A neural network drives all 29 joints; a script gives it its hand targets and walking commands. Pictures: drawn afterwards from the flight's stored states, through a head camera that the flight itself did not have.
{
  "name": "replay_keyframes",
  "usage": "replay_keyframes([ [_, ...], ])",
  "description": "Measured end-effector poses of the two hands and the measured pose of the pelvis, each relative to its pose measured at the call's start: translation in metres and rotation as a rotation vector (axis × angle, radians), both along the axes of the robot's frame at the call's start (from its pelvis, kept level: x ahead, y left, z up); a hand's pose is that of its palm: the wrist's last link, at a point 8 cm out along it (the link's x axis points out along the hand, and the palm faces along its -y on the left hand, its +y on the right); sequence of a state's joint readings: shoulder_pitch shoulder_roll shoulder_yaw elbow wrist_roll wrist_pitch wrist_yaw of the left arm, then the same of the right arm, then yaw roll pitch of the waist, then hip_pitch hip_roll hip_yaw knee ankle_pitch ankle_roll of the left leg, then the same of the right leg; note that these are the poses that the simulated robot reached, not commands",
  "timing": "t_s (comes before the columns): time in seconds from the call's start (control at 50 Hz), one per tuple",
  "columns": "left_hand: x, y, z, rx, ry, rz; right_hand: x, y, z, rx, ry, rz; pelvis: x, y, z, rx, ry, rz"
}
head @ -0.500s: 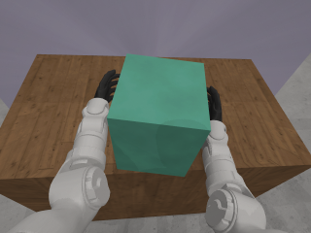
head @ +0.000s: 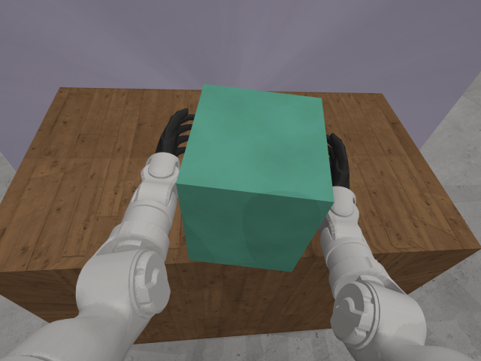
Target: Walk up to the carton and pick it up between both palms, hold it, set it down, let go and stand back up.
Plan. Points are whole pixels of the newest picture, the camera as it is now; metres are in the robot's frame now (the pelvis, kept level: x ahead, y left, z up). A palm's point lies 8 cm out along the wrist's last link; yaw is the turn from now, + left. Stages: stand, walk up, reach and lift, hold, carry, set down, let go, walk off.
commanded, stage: reach and lift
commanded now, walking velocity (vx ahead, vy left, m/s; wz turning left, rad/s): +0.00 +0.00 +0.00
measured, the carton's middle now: (250, 184) +0.40 +0.00 +0.06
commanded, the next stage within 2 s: none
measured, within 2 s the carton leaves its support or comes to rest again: neither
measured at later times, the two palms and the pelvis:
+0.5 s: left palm (161, 138) +0.42 +0.15 +0.14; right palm (339, 159) +0.40 -0.14 +0.13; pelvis +0.00 +0.00 +0.00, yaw +1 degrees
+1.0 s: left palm (147, 131) +0.39 +0.16 +0.18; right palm (344, 149) +0.39 -0.13 +0.17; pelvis -0.01 +0.00 +0.00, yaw +2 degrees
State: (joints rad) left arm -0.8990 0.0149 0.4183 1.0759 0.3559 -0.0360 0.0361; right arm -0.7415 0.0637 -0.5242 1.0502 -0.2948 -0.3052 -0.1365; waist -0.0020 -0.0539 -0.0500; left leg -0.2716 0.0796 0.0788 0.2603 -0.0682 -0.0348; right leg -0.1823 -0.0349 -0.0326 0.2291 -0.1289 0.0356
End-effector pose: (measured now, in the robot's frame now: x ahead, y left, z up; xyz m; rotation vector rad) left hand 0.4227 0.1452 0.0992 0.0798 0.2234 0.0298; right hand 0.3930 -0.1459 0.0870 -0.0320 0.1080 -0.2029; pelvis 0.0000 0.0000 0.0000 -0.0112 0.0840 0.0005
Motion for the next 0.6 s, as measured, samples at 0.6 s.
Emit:
replay_keyframes([
  [0.6,-0.009,0.007,0.045,-0.018,-0.033,0.052,0.007,0.006,0.053,0.030,-0.032,0.051,0.003,0.001,0.000,-0.001,-0.114,0.023],
])
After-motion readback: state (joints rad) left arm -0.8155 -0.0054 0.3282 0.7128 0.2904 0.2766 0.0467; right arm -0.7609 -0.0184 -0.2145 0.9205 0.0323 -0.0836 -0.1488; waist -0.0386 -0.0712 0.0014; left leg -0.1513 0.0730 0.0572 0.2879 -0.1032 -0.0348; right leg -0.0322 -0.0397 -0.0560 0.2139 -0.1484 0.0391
